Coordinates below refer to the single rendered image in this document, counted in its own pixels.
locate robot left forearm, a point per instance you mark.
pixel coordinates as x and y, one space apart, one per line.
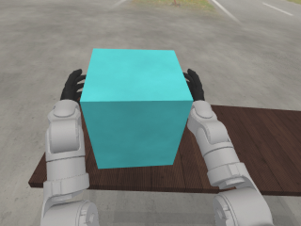
65 155

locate right robot hand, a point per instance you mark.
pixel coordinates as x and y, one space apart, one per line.
194 85

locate carton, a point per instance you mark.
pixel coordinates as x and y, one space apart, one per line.
135 104

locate left robot upper arm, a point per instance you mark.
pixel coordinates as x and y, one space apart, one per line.
78 213

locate left robot hand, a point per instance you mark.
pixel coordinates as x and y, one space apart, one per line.
70 90

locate right robot upper arm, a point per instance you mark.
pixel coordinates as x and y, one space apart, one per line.
241 207

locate table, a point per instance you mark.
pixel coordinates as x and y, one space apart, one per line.
266 140

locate robot right forearm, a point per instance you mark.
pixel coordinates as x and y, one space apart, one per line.
224 167

